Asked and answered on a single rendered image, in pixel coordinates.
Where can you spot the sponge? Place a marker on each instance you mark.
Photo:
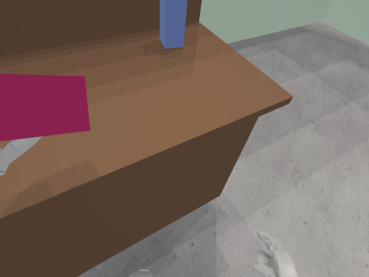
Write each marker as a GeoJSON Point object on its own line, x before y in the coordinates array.
{"type": "Point", "coordinates": [42, 105]}

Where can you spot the left robot hand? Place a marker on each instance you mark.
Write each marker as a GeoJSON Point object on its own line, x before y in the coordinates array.
{"type": "Point", "coordinates": [13, 150]}

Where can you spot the right robot hand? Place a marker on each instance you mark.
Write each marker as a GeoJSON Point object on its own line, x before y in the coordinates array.
{"type": "Point", "coordinates": [280, 265]}

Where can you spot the table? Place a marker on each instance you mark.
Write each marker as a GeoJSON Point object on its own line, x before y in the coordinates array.
{"type": "Point", "coordinates": [167, 127]}

